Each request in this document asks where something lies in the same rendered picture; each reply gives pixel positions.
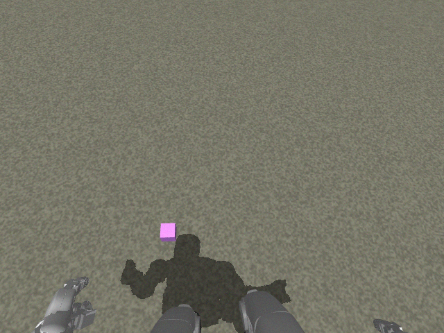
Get cube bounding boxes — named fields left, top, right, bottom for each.
left=160, top=223, right=176, bottom=241

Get left robot hand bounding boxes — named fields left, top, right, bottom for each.
left=44, top=277, right=96, bottom=331

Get left robot arm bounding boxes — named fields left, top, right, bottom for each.
left=31, top=313, right=73, bottom=333

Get right robot hand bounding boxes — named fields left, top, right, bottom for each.
left=373, top=319, right=408, bottom=333

